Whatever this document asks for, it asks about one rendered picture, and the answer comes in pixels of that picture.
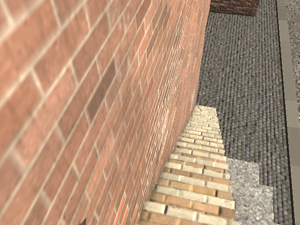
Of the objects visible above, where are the stairs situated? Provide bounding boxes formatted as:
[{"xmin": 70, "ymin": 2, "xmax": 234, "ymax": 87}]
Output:
[{"xmin": 133, "ymin": 105, "xmax": 241, "ymax": 225}]

